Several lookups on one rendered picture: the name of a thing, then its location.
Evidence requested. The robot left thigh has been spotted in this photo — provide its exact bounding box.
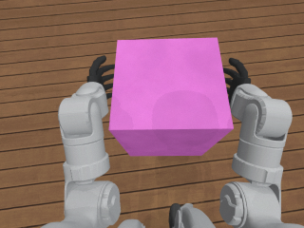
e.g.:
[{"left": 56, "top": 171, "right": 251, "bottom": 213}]
[{"left": 118, "top": 218, "right": 145, "bottom": 228}]

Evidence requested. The robot right upper arm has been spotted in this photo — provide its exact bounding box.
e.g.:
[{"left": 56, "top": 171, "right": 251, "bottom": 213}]
[{"left": 219, "top": 181, "right": 304, "bottom": 228}]

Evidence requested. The carton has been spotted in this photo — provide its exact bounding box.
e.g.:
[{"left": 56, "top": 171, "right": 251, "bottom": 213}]
[{"left": 108, "top": 37, "right": 234, "bottom": 157}]

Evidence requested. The right robot forearm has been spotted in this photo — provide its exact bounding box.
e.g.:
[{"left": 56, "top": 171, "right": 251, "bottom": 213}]
[{"left": 230, "top": 84, "right": 293, "bottom": 216}]

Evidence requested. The left robot hand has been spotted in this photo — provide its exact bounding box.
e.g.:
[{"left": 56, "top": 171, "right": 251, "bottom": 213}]
[{"left": 86, "top": 55, "right": 115, "bottom": 99}]

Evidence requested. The robot right shin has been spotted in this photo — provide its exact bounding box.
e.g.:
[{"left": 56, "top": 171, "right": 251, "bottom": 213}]
[{"left": 172, "top": 203, "right": 194, "bottom": 228}]

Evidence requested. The robot left upper arm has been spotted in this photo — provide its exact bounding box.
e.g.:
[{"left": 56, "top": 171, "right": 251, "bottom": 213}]
[{"left": 40, "top": 180, "right": 121, "bottom": 228}]

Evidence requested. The left robot forearm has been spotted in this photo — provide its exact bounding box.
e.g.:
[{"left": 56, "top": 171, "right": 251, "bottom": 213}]
[{"left": 58, "top": 82, "right": 110, "bottom": 214}]

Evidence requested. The right robot hand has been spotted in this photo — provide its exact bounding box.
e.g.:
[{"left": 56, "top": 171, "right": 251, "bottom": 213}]
[{"left": 223, "top": 58, "right": 251, "bottom": 105}]

